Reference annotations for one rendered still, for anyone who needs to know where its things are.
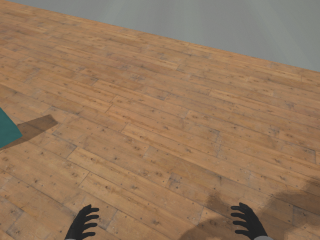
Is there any robot right hand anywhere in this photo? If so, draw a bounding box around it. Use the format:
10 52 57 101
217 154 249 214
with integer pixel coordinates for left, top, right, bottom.
230 202 268 240

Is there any carton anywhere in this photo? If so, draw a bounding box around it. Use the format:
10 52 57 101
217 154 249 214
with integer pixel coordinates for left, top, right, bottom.
0 107 23 148

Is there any robot left hand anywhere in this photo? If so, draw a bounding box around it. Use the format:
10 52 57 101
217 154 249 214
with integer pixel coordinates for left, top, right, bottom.
64 204 99 240

